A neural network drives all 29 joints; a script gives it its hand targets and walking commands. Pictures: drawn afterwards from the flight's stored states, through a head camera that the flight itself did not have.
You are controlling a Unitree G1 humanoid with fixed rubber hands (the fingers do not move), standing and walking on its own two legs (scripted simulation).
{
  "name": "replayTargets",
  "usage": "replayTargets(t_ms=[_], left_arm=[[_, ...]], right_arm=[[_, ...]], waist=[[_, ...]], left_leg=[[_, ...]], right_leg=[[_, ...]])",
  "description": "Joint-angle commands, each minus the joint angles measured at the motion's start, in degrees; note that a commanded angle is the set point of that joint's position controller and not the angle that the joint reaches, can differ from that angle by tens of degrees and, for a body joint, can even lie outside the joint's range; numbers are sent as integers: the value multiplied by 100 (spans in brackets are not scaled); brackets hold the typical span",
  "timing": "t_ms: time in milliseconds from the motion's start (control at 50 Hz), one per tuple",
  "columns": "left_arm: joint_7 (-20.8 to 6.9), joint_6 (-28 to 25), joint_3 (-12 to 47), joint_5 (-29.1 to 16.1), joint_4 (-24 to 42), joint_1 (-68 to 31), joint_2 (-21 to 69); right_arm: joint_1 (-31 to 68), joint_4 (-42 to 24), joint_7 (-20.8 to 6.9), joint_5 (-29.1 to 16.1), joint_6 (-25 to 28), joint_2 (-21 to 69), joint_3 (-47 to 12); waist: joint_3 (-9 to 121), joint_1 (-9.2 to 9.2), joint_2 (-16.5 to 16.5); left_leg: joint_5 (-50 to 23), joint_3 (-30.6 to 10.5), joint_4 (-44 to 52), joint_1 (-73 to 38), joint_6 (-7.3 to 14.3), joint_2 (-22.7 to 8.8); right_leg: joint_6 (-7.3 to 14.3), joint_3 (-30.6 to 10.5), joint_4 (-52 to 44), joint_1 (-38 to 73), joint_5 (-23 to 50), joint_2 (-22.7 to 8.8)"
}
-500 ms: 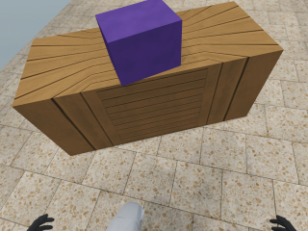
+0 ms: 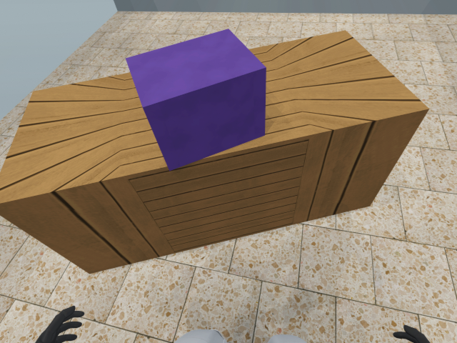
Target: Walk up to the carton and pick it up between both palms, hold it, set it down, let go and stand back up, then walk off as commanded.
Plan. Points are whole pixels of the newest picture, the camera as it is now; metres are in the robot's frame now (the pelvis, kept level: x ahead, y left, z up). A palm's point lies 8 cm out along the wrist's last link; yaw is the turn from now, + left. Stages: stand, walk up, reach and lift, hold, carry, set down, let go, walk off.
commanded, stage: walk up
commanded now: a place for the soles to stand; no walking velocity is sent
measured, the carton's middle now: (199, 99) +0.74 +0.12 -0.03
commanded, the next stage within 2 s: none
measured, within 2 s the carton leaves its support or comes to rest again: neither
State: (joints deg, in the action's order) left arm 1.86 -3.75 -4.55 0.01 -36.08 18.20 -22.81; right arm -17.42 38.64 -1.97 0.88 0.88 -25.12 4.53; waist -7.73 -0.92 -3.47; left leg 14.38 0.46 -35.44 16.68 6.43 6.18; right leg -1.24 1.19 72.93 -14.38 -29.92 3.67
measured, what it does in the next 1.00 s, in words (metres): steps on the spot: right foot, then left foot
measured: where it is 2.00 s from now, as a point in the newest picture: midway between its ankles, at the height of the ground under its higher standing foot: outside the picture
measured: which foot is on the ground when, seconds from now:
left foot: down 0.00-0.20, up 0.22-0.60, down 0.62-1.00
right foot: up 0.00-0.16, down 0.18-0.62, up 0.64-0.90, down 0.92-1.00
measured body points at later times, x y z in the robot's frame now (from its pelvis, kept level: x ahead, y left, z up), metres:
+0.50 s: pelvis +0.01 +0.02 +0.00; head +0.07 -0.04 +0.45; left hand +0.07 +0.37 -0.02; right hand +0.15 -0.29 -0.13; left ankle -0.02 +0.18 -0.64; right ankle +0.11 -0.12 -0.72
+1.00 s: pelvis +0.03 +0.06 +0.00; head +0.10 +0.05 +0.44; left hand +0.09 +0.41 -0.08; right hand +0.17 -0.26 -0.10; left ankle -0.01 +0.19 -0.70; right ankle +0.10 -0.06 -0.72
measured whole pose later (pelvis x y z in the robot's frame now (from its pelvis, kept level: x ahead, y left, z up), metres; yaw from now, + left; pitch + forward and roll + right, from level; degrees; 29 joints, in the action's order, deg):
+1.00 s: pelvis +0.03 +0.06 +0.00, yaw +10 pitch -1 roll +0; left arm 2.6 -3.0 -4.8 0.0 -36.3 16.8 -25.0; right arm -19.3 36.9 1.4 1.8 -0.7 -25.1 6.0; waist -9.0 -0.9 -1.6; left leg 20.2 -8.3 -49.6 20.3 0.5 4.2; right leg -0.1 2.9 40.3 -22.4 -15.5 -3.4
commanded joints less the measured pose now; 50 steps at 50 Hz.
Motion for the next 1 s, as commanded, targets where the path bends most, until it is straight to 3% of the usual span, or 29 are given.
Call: replayTargets(t_ms=[0, 20, 80, 120, 140, 160, 180, 200, 260, 320, 360, 420, 480, 500, 520, 540, 560, 580, 600, 620, 680, 780, 840, 880, 900, 920, 940, 960, 980], left_arm=[[-83, -113, -272, -100, 347, 363, -1028], [-92, -87, -293, -100, 231, 483, -964], [164, -130, -375, -96, 27, 605, -1055], [376, -124, -472, -16, -399, 1578, -1241], [443, -85, -584, -3, -494, 2063, -1627], [505, -50, -661, 87, -376, 1954, -1952], [540, -32, -718, 178, -167, 1261, -2195], [540, -26, -756, 184, -57, 695, -2291], [516, -90, -706, 148, 86, 47, -1892], [452, -108, -636, 229, -59, 442, -1728], [373, -100, -602, 271, 5, 382, -1732], [272, -39, -645, 305, 140, 177, -1911], [183, 13, -723, 366, 243, -294, -2141], [164, 40, -717, 365, 227, -390, -2165], [160, 94, -689, 341, 211, -518, -2106], [164, 177, -591, 310, 172, -541, -1822], [159, 275, -434, 218, 157, -452, -1369], [173, 321, -300, 146, 254, -453, -1006], [218, 337, -357, 117, 224, -552, -1392], [188, 296, -360, 106, 233, -726, -1528], [85, 236, -392, 44, -14, -366, -1507], [58, 145, -308, 77, 211, -468, -1130], [55, 79, -257, 56, 205, -271, -981], [64, 1, -257, 69, -37, 225, -945], [87, -60, -312, 118, -159, 603, -1190], [121, -108, -400, 158, -240, 1023, -1546], [143, -117, -504, 168, -199, 1143, -1830], [95, -106, -486, 167, -129, 784, -1755], [50, -86, -462, 164, -21, 347, -1611]], right_arm=[[-28, -687, 99, 16, 66, -900, 223], [-35, -695, 45, 116, 62, -900, 232], [-197, -817, -84, 320, -92, -904, 340], [260, -1111, -144, 281, -240, -753, 332], [270, -1270, -162, 227, -297, -525, 280], [-114, -1316, -154, 278, -383, -318, 211], [-371, -1150, -113, 329, -519, -709, 349], [-389, -1064, -97, 368, -615, -1224, 524], [-569, -818, -183, 360, -580, -1290, 652], [-505, -711, -261, 239, -555, -1072, 595], [-462, -673, -260, 143, -557, -1013, 541], [-459, -570, -242, 79, -496, -1006, 492], [-840, -362, -220, 102, -433, -1045, 477], [-1068, -221, -210, 118, -412, -1055, 492], [-1548, 6, -185, 136, -371, -1077, 528], [-1893, 202, -133, 186, -338, -1126, 588], [-1809, 151, -55, 294, -301, -1274, 620], [-1276, -137, 10, 384, -260, -1630, 612], [-439, -453, 48, 341, -240, -1831, 605], [-40, -542, 72, 268, -211, -1928, 582], [-20, -408, 170, 279, -66, -1391, 456], [-1062, -253, 332, 103, 39, -1127, 428], [-1106, -340, 393, 57, 3, -1077, 423], [-687, -503, 395, 2, -21, -995, 378], [-484, -610, 396, -77, 4, -826, 314], [-324, -731, 370, -162, 44, -597, 216], [-367, -763, 366, -137, 38, -474, 161], [-418, -589, 415, -55, -61, -889, 250], [-552, -460, 381, -24, -80, -985, 278]], waist=[[-594, 141, 285], [-568, 113, 54], [-140, -116, -636], [578, 458, -321], [899, 818, 474], [1456, 625, 1098], [1395, 351, 643], [962, 145, 367], [346, -163, 572], [678, 93, 807], [643, 166, 1309], [592, 201, 1956], [777, -69, 2299], [860, -186, 2234], [1011, -446, 1759], [822, -636, 882], [236, -645, -253], [-176, -395, -1373], [-597, -123, -706], [-847, -133, -803], [-590, 23, -924], [659, -298, -778], [1067, -276, -777], [1261, 64, -608], [1505, 335, -267], [1746, 629, 436], [1803, 750, 1248], [1618, 476, 894], [1165, 215, 721]], left_leg=[[-2379, -2120, 1665, 970, 1051, -1592], [-2584, -1633, 1651, 1029, 763, -1104], [-3775, -1599, 586, 316, 775, -781], [-2752, -1251, -680, 571, 389, -150], [-1057, -1231, -1537, 1592, 102, 203], [1694, -1459, -2361, 2018, -201, 380], [1763, -1568, -3364, 1770, -508, 285], [1559, -1746, -4046, 1675, -487, -113], [950, -1564, -4448, 1784, -638, -191], [599, -1272, -4683, 1661, -647, -26], [624, -1009, -4109, 1772, -701, -104], [1207, -618, -2604, 1598, -767, -432], [1800, -153, -1229, 540, -546, -815], [1696, -77, -749, 163, -418, -872], [1180, -28, -119, -531, -342, -766], [1036, -250, 351, -1017, -243, -454], [1583, -1290, 1078, -991, -142, -485], [2407, -3899, 1891, -214, 54, -1527], [2742, -4639, 2412, 780, 190, -1831], [2741, -4724, 2668, 1323, 235, -1815], [-148, -3357, 1599, 927, 58, -1196], [-3785, -2883, 187, -1448, 344, -1248], [-4442, -2569, -346, -1823, 155, -1093], [-4440, -1967, -907, -1265, -1, -785], [-4027, -1630, -1509, -582, -149, -654], [-2761, -1453, -2334, 591, -349, -388], [425, -908, -3236, 1729, -490, 234], [2180, -981, -3550, 1653, -511, -108], [2363, -946, -3234, 1583, -516, -339]], right_leg=[[328, -585, -646, -793, 111, -756], [318, -226, -1444, -504, 392, -693], [70, 281, -3742, -181, 868, -669], [-33, 493, -5065, 1245, 3025, -597], [112, -145, -4955, 2336, 3663, -991], [385, -1598, -4973, 2484, 3544, -2316], [1021, -2870, -5489, 1285, 2206, -3405], [1402, -3105, -5839, 301, 694, -3671], [1316, -1760, -5489, -465, 889, -2882], [1088, -930, -5180, -100, 808, -2237], [1024, -613, -5221, 81, 219, -1987], [1094, -462, -5228, 223, -282, -2031], [1145, -287, -5115, -143, -165, -2280], [1087, -237, -4901, -223, 4, -2295], [917, 35, -4117, -533, 4, -2122], [654, 353, -2946, -1177, -59, -1698], [373, 582, -1687, -2202, -534, -1117], [121, 365, -581, -3190, -911, -595], [174, -330, -708, -2975, -473, -571], [192, -555, -838, -2537, -206, -697], [181, -351, -1138, -1779, 386, -815], [237, -81, -2357, -1909, 48, -589], [312, 90, -3303, -1520, 434, -458], [406, 225, -4564, -327, 1799, -425], [571, -50, -4862, 771, 2932, -675], [872, -940, -4519, 1875, 3923, -1390], [1575, -2486, -4600, 2324, 4279, -2794], [1978, -2700, -4589, 1741, 3976, -3246], [1861, -2189, -4636, 1149, 3391, -3055]])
